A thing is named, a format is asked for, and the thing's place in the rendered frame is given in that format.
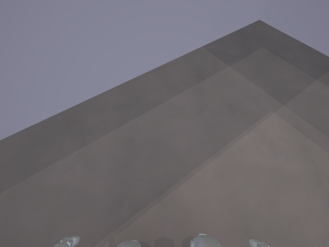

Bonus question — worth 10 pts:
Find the left robot hand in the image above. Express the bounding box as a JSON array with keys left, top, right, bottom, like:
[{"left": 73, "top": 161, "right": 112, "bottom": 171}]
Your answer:
[{"left": 54, "top": 236, "right": 80, "bottom": 247}]

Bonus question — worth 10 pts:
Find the right robot thigh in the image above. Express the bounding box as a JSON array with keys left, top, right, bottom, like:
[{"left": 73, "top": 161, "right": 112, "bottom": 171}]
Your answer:
[{"left": 190, "top": 235, "right": 222, "bottom": 247}]

